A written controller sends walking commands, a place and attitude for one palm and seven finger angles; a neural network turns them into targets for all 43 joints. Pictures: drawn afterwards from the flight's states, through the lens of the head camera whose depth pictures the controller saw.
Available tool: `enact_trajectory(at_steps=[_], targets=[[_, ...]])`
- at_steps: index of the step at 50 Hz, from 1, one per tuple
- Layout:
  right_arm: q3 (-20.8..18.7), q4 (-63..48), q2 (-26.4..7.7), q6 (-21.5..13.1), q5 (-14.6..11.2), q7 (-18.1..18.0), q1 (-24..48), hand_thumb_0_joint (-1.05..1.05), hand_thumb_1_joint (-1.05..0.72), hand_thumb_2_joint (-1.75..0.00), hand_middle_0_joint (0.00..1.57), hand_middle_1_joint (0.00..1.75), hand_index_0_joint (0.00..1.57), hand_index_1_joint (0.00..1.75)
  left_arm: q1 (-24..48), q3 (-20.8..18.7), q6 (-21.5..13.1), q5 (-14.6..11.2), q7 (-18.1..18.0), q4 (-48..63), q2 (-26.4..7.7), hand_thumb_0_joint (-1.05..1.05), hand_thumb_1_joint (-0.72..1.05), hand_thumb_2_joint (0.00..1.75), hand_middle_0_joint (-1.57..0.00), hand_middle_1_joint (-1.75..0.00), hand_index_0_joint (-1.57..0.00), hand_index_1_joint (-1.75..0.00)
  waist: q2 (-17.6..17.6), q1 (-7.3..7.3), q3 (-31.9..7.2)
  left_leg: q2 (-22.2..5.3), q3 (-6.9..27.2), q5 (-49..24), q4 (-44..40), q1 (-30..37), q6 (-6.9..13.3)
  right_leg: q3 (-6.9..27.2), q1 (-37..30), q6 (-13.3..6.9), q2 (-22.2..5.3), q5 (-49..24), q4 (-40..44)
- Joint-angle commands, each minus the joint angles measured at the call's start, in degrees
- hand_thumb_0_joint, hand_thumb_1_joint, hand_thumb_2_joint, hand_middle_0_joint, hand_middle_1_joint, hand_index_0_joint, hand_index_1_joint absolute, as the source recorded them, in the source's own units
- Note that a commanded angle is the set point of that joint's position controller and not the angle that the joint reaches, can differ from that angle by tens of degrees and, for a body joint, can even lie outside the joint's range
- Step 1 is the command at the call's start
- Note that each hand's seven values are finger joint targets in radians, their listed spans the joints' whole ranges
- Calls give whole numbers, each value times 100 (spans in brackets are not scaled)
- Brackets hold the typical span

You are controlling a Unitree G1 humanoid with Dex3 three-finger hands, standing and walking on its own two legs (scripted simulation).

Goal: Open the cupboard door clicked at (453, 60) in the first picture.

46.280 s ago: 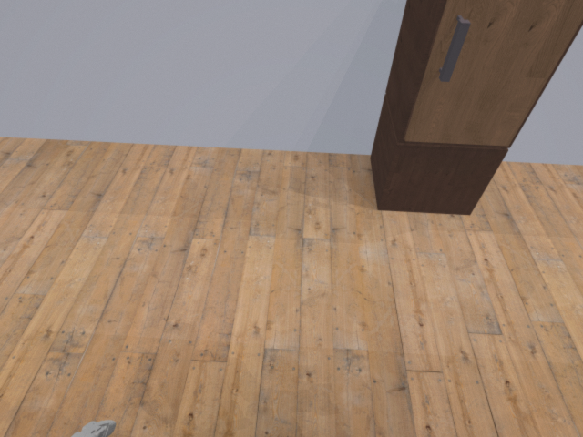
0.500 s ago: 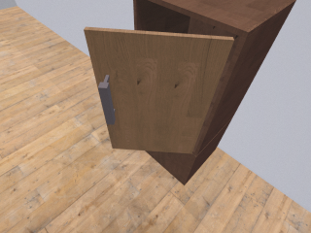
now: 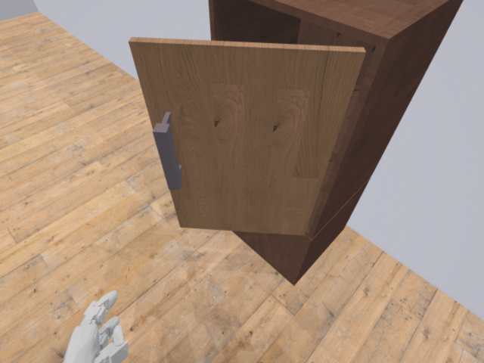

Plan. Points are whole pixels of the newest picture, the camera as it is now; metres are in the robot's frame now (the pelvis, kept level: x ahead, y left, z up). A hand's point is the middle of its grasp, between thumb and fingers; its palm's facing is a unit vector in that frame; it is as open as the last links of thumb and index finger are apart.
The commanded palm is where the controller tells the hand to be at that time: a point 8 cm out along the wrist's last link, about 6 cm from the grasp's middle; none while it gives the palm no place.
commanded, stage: raise the hand with hooked fingers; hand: left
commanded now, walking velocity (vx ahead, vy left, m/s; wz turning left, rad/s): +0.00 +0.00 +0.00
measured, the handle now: (171, 152) +0.52 +0.19 +0.03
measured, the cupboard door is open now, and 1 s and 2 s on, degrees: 41 41 41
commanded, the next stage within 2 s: move the hooked fingers beside the handle in 1.96 s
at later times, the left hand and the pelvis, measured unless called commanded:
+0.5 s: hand (123, 324) +0.18 +0.20 -0.03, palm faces -0.03 -1.00 -0.07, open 9.9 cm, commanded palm +0.16 +0.26 -0.02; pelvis -0.04 -0.03 -0.08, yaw +0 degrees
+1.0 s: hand (96, 290) +0.22 +0.25 +0.01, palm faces -0.01 -1.00 -0.05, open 12.8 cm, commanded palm +0.20 +0.30 +0.02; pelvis -0.03 +0.00 -0.05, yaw -1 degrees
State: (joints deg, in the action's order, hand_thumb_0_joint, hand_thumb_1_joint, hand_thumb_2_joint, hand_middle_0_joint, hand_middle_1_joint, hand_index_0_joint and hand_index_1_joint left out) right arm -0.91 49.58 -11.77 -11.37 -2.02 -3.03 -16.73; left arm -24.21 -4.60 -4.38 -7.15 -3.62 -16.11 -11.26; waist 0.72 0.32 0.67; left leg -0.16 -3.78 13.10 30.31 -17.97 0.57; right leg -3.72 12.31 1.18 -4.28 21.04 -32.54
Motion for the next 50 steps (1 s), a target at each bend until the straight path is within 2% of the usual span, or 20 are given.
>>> enact_trajectory(at_steps=[1, 3, 5, 6, 7, 9, 10, 12, 15, 17, 20, 22, 24, 26, 27, 29, 33, 40, 46, 50], targets=[[-412, -1324, -978, -448, 94, -55, 710, 0, -90, -90, 20, 30, 20, 30, -167, -860, -1615, -361, 667, 97, -320, 0, 71, 82, -21, -42, -21, -42, 810, -27, -58, -40, 423, -151, 716, -761, -94, -448, 2122, -185, 514, -296, -416], [-466, -1587, -933, -486, 179, 93, 966, 0, -90, -90, 20, 30, 20, 30, -567, -967, -2521, -582, 1413, -263, -212, 0, 67, 80, -22, -45, -22, -45, 947, -325, -597, 2, 334, 40, 1447, -1595, -142, -308, 2625, -218, 494, -174, -1215], [-527, -1891, -964, -574, 127, 207, 1111, 0, -90, -90, 20, 30, 20, 30, -434, -1311, -3308, -781, 2233, -157, -633, 0, 62, 78, -22, -48, -22, -48, 532, -394, -1136, 40, 274, 92, 2069, -2106, -134, -29, 2789, -264, 428, -262, -1733], [-544, -2027, -988, -606, 77, 258, 1067, 0, -90, -90, 20, 30, 20, 30, -400, -1590, -3469, -884, 2619, -214, -974, 0, 60, 77, -22, -50, -22, -50, 164, -449, -1336, 53, 271, 52, 2278, -2239, -118, 182, 2717, -303, 362, -378, -1871], [-551, -2271, -1025, -605, 34, 249, 1125, 0, -90, -90, 20, 30, 20, 30, -286, -1799, -3409, -1069, 2854, 47, -1168, 0, 57, 76, -22, -51, -22, -51, 86, -482, -1747, 76, 192, 87, 2392, -2253, -75, 304, 2609, -268, 345, -285, -1898], [-515, -2612, -1008, -564, -58, 123, 1184, 0, -90, -90, 20, 30, 20, 30, 120, -2025, -3062, -1471, 3084, 647, -1352, 0, 53, 74, -23, -54, -23, -54, 74, -435, -1969, 118, 107, 403, 2570, -2429, -5, 684, 2533, -149, 269, 326, -1626], [-483, -2703, -993, -545, -70, 50, 1124, 0, -90, -90, 20, 30, 20, 30, 393, -2061, -2908, -1572, 3090, 1027, -1452, 0, 50, 73, -23, -55, -23, -55, -74, -391, -2051, 100, 123, 452, 2662, -2440, 27, 811, 2562, -103, 263, 492, -1568], [-423, -2661, -947, -552, -51, -67, 902, 0, -90, -90, 20, 30, 20, 30, 1232, -1923, -2825, -1626, 2984, 1841, -1482, 0, 46, 71, -23, -58, -23, -58, -229, -121, -1994, -2, 235, 592, 2859, -2405, 81, 974, 2859, -55, 297, 727, -1486], [-360, -2467, -911, -636, 6, -213, 679, 0, -90, -90, 20, 30, 20, 30, 1693, -1641, -2931, -1437, 2758, 2551, -1400, 0, 39, 68, -24, -63, -24, -63, -483, 117, -1975, -116, 344, 385, 2955, -2197, 138, 834, 3068, -110, 392, 357, -1623], [-331, -2298, -958, -681, 22, -298, 582, 0, -90, -90, 20, 30, 20, 30, 1935, -1551, -2862, -1357, 2788, 2479, -1485, 0, 34, 66, -24, -66, -24, -66, -336, 258, -1868, -165, 432, 371, 3059, -2303, 154, 802, 3189, -112, 441, 194, -1699], [-307, -2204, -1001, -708, -18, -348, 601, 0, -90, -90, 20, 30, 20, 30, 1597, -1594, -2538, -1350, 2975, 2013, -1540, 0, 27, 63, -25, -70, -25, -70, -452, 192, -1790, -158, 462, 345, 2941, -2319, 151, 708, 3160, -114, 455, 153, -1661], [-269, -2244, -1002, -689, -48, -349, 608, 0, -90, -90, 20, 30, 20, 30, 1501, -1797, -2194, -1424, 3091, 1793, -1739, 0, 22, 61, -25, -74, -25, -74, -557, 44, -1845, -140, 471, 226, 2799, -2229, 141, 683, 2898, -137, 446, 36, -1587], [-279, -2328, -966, -649, -57, -338, 636, 0, -90, -90, 20, 30, 20, 30, 1199, -2017, -1914, -1488, 3064, 1769, -1817, 0, 18, 59, -25, -76, -25, -76, -413, -98, -2109, -120, 465, 30, 2621, -2067, 143, 636, 2569, -92, 412, -220, -1509], [-269, -2359, -916, -602, -42, -313, 672, 0, -90, -90, 20, 30, 20, 30, 1059, -2241, -1693, -1572, 2990, 1555, -1874, 0, 13, 57, -25, -80, -25, -80, -257, -202, -2067, -113, 486, -90, 2515, -2051, 121, 594, 2382, -75, 433, -426, -1483], [-259, -2377, -902, -573, -42, -300, 655, 0, -90, -90, 20, 30, 20, 30, 1099, -2209, -1682, -1593, 2945, 1593, -1777, 0, 11, 56, -26, -81, -26, -81, -105, -164, -2004, -106, 473, -86, 2452, -2042, 116, 546, 2401, -44, 418, -479, -1448], [-263, -2376, -890, -569, -28, -269, 629, 0, -90, -90, 20, 30, 20, 30, 1097, -2213, -1744, -1594, 2831, 1626, -1719, 0, 6, 54, -26, -84, -26, -84, -230, -174, -1969, -91, 462, -62, 2330, -1949, 100, 458, 2444, -41, 425, -429, -1440], [-266, -2365, -967, -571, -12, -226, 511, 0, -90, -90, 20, 30, 20, 30, 1217, -2175, -1948, -1553, 2820, 1429, -1717, 0, -3, 50, -27, -90, -27, -90, -31, -111, -1847, -84, 469, 31, 2227, -1914, 102, 388, 2538, -63, 459, -251, -1410], [-223, -2397, -1127, -640, -52, -254, 347, 0, -90, -90, 20, 30, 20, 30, 1833, -2045, -2019, -1502, 2916, 1611, -1910, 0, -20, 43, -28, -100, -28, -100, -436, -15, -1830, -94, 519, 339, 1885, -1454, 125, 149, 2754, -153, 546, 162, -1347], [-175, -2422, -1166, -619, -58, -277, 284, 0, -90, -90, 20, 30, 20, 30, 2111, -2216, -1831, -1485, 2844, 1620, -2149, 0, -34, 37, -29, -110, -29, -110, -694, -80, -1852, -108, 605, 250, 1623, -1059, 86, -10, 2579, -232, 614, -46, -1330], [-132, -2483, -1170, -563, -70, -252, 300, 0, -90, -90, 20, 30, 20, 30, 2204, -2130, -1627, -1436, 2818, 1545, -2082, 0, -43, 33, -29, -115, -29, -115, -813, -54, -1742, -117, 635, 286, 1435, -913, 47, -89, 2557, -219, 612, -106, -1239]])
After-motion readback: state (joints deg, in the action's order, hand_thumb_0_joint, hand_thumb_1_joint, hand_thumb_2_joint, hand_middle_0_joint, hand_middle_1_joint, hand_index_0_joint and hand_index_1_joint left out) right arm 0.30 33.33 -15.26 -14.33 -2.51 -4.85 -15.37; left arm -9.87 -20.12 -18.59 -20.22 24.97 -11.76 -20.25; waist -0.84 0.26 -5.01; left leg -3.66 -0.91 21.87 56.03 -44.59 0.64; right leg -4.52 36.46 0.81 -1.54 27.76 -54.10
